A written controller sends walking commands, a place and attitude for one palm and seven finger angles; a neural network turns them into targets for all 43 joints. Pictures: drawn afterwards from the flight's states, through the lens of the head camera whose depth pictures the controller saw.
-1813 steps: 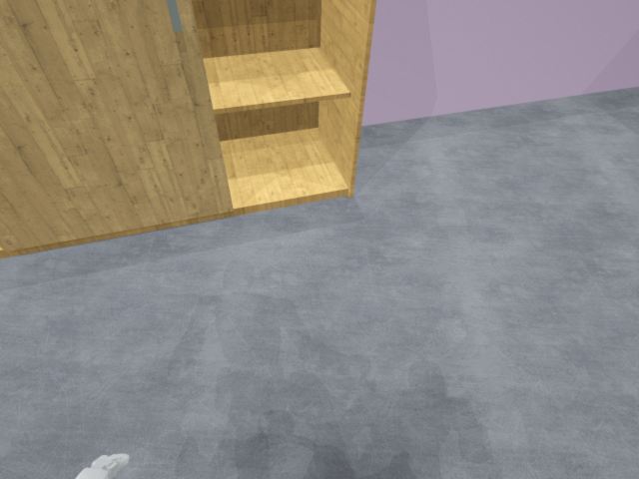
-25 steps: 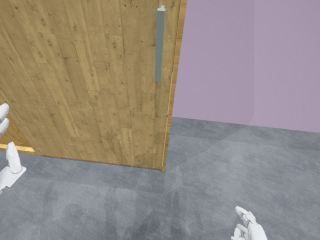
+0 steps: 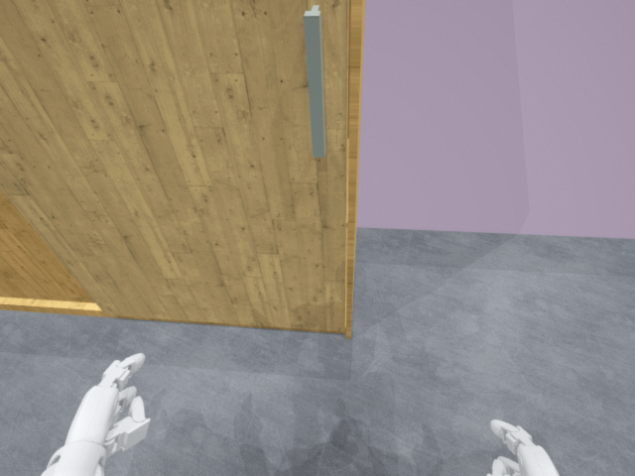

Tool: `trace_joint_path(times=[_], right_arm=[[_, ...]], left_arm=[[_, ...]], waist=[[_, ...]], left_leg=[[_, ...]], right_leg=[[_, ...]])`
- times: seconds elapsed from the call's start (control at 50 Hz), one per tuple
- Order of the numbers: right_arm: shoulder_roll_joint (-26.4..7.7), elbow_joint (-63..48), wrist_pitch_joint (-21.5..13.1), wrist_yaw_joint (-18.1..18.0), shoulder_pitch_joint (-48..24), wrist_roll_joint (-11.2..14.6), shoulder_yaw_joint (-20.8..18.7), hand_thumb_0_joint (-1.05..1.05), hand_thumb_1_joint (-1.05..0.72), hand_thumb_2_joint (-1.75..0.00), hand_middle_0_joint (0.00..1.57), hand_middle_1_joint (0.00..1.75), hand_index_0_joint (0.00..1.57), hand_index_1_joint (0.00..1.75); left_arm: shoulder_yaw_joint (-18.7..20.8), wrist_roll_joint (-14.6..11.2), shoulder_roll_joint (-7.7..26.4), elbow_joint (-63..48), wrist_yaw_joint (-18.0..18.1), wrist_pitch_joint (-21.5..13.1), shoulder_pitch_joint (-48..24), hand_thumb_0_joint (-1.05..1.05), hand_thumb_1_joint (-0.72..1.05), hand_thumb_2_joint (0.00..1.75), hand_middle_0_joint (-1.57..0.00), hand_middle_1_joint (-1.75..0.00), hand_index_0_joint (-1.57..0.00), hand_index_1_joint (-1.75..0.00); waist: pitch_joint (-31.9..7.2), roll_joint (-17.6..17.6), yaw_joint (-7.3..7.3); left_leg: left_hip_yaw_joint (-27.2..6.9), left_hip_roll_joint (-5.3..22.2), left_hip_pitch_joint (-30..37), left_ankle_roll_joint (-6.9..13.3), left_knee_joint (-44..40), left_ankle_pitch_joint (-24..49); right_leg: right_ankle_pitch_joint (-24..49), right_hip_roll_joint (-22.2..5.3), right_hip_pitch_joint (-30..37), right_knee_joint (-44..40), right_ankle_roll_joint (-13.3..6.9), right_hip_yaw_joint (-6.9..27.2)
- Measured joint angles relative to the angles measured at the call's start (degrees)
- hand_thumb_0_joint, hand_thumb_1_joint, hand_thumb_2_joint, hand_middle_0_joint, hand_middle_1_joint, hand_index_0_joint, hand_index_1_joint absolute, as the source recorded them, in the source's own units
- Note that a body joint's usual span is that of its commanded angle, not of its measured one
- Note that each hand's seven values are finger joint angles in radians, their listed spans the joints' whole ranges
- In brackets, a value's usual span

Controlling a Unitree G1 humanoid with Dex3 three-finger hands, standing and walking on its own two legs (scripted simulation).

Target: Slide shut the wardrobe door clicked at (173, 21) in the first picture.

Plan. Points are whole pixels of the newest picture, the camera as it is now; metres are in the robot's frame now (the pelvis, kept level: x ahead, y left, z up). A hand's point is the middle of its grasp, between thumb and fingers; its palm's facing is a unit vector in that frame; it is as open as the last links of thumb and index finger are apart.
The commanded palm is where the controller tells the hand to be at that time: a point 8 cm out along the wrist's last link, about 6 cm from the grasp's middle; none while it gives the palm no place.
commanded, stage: let the arm hang, fingers relaxed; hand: left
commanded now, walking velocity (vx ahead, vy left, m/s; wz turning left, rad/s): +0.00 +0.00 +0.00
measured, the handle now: (317, 87) +0.69 +0.03 +0.17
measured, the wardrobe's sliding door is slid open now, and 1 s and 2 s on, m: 0.00 0.00 0.00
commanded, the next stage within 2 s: look to check the result in 0.94 s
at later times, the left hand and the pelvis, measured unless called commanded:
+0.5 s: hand out of the picture +0.00 +0.22 -0.15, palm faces +0.01 -0.95 -0.31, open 7.4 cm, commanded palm none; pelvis -0.01 -0.02 +0.01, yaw +1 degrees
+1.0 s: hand out of the picture +0.12 +0.21 -0.14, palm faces -0.02 -0.95 -0.30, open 7.4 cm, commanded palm none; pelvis +0.03 -0.02 +0.02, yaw +0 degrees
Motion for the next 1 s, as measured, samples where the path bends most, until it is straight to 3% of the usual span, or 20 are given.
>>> trace_joint_path(times=[0.08, 0.16, 0.24, 0.4, 0.58, 0.8, 1.0], right_arm=[[0.5, 2.6, 2.1, 0.1, 1.9, -0.6, 0.2, 0.01, -0.91, -0.89, 0.21, 0.3, 0.21, 0.3], [1.8, 6.3, 3.8, -0.1, 5.3, -0.9, 0.6, 0.01, -0.91, -0.89, 0.21, 0.3, 0.2, 0.3], [3.0, 10.3, 4.7, -0.6, 8.7, -1.0, 0.6, 0.01, -0.91, -0.89, 0.2, 0.3, 0.2, 0.3], [3.6, 14.7, 4.7, -1.4, 11.1, -0.8, -0.4, 0.01, -0.91, -0.89, 0.21, 0.3, 0.2, 0.3], [3.4, 16.1, 3.7, -1.3, 7.9, -0.8, -0.6, 0.01, -0.91, -0.89, 0.21, 0.3, 0.21, 0.3], [1.5, 17.0, 2.6, -1.1, 2.6, -0.6, -0.1, 0.01, -0.91, -0.89, 0.21, 0.3, 0.21, 0.3], [-0.4, 17.5, 2.4, -1.1, -0.1, -0.4, 0.1, 0.01, -0.91, -0.89, 0.21, 0.3, 0.21, 0.3]], left_arm=[[-4.8, 0.2, -4.4, 16.4, -0.9, 2.6, -0.5, 0.01, 0.91, 0.9, -0.2, -0.3, -0.19, -0.3], [-6.9, -0.2, -8.0, 26.8, -0.7, 2.9, 0.4, 0.01, 0.92, 0.89, -0.21, -0.3, -0.2, -0.3], [-5.9, -0.5, -7.2, 33.4, -0.4, 2.1, 1.1, 0.01, 0.96, 0.89, -0.21, -0.31, -0.2, -0.3], [-4.2, -0.6, -4.5, 41.2, -0.2, 1.3, 1.4, 0.01, 0.93, 0.89, -0.21, -0.3, -0.2, -0.3], [-3.5, -0.7, -2.2, 43.1, 0.1, 0.1, -3.3, 0.01, 0.91, 0.9, -0.2, -0.3, -0.2, -0.3], [-4.5, -0.9, -3.0, 42.5, -0.3, -1.1, -9.4, 0.0, 0.91, 0.9, -0.21, -0.3, -0.2, -0.3], [-4.9, -0.9, -2.9, 43.1, -0.5, -1.3, -10.5, 0.0, 0.9, 0.89, -0.21, -0.3, -0.2, -0.3]], waist=[[2.2, -2.4, -1.16], [4.5, -5.1, -1.05], [5.6, -5.9, -0.13], [4.8, -3.4, 0.44], [3.4, -2.0, 0.3], [3.2, -2.8, -0.07], [4.0, -3.2, -0.15]], left_leg=[[0.0, 0.2, 0.4, -0.5, -0.3, 0.6], [-0.7, 0.8, 0.8, -1.1, -1.8, 1.7], [-1.7, 1.5, 1.1, -1.5, -3.3, 2.8], [-1.9, 1.8, 2.8, -1.6, -5.7, 3.7], [-1.4, 1.5, 5.1, -1.5, -8.1, 4.2], [-1.0, 1.1, 8.3, -1.6, -11.8, 4.9], [-1.1, 1.3, 10.4, -2.0, -14.2, 5.0]], right_leg=[[0.1, 0.2, 0.0, 0.5, -0.6, 0.1], [1.5, 0.9, 1.0, -1.8, -1.3, -0.7], [3.2, 1.7, 2.2, -4.9, -1.9, -1.7], [4.5, 2.1, 4.4, -8.4, -2.2, -1.9], [4.8, 1.7, 6.2, -9.9, -1.8, -1.3], [4.8, 1.4, 8.5, -12.1, -1.5, -0.9], [4.6, 1.7, 10.4, -13.9, -1.8, -0.9]])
